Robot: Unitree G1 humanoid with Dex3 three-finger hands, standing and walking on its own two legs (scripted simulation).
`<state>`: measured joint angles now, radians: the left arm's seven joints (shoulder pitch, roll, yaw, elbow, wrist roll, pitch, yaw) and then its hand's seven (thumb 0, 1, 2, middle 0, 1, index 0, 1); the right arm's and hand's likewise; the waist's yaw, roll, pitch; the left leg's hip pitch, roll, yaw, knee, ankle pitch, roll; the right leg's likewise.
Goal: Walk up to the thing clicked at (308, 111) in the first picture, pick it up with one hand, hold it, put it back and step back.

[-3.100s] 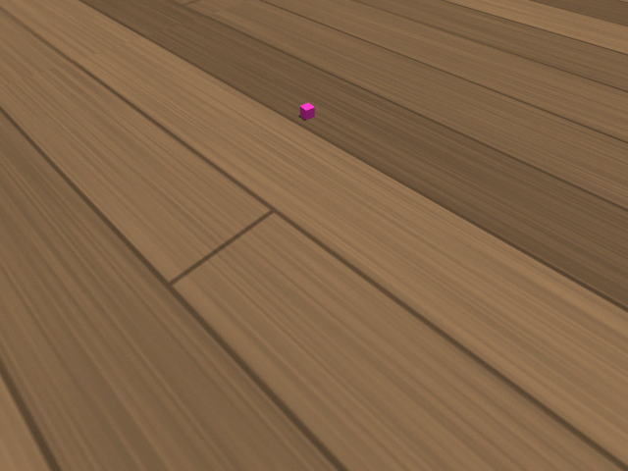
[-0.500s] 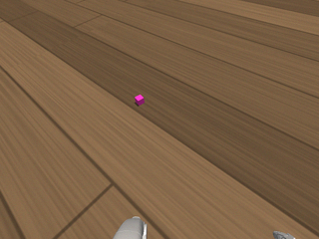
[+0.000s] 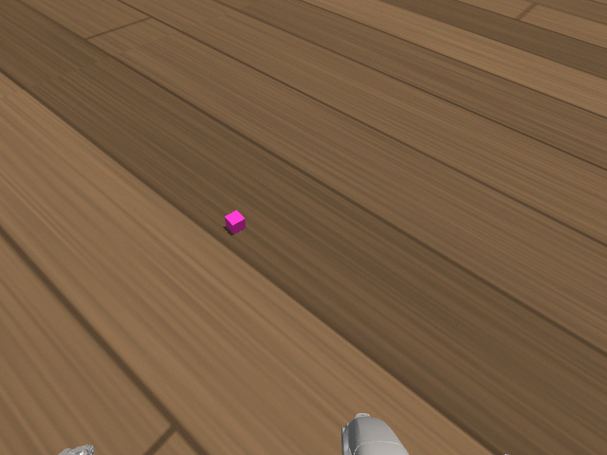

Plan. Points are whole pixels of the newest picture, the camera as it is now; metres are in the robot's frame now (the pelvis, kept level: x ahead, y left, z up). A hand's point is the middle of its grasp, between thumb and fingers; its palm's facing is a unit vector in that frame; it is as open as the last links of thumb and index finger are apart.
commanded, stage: walk up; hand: left
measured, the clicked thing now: (235, 222) +1.06 +0.25 -0.75
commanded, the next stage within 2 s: none
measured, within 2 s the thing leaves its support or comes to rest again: neither
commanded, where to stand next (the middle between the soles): +0.65 +0.03 m, yaw -2 degrees
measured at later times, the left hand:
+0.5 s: hand (137, 372) +0.25 +0.25 -0.12, palm faces -0.03 -0.91 -0.40, open 7.4 cm
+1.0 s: hand (139, 277) +0.43 +0.31 -0.15, palm faces -0.10 -0.94 -0.32, open 7.4 cm
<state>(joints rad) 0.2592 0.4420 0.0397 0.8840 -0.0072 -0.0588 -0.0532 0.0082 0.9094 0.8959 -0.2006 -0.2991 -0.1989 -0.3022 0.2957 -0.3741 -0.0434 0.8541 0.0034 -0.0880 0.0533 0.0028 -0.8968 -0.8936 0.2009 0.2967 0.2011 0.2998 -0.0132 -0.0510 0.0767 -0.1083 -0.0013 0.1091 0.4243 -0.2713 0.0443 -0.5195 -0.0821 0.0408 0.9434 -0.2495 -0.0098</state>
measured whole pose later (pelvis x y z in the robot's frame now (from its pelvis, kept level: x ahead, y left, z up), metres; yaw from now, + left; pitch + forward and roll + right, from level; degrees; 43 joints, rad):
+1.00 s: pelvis +0.36 +0.04 +0.00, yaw -1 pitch -3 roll +1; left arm 0.27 0.42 0.04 0.91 0.01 -0.02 -0.06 0.01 0.91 0.90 -0.20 -0.30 -0.20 -0.30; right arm 0.37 -0.38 -0.05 0.86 -0.01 -0.08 0.04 0.00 -0.90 -0.89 0.20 0.30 0.20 0.30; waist -0.03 -0.06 0.09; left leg -0.10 0.00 0.12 0.41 -0.27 0.04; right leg -0.52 -0.08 0.04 0.85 -0.21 0.00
